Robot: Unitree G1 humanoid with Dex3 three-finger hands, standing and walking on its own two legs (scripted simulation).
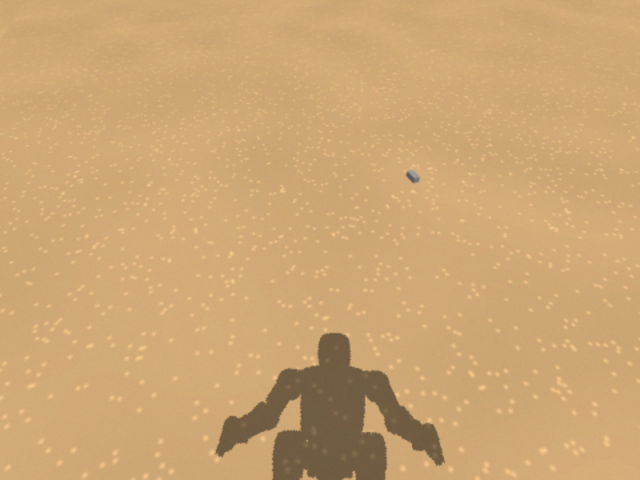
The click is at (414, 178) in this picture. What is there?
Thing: small brick
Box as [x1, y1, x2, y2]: [406, 170, 419, 182]
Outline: 407,171 406,175 413,182 418,181 419,176 413,170
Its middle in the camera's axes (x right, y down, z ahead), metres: +0.48 -0.35 +2.02
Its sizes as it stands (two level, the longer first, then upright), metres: 0.068 0.033 0.031
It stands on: the floor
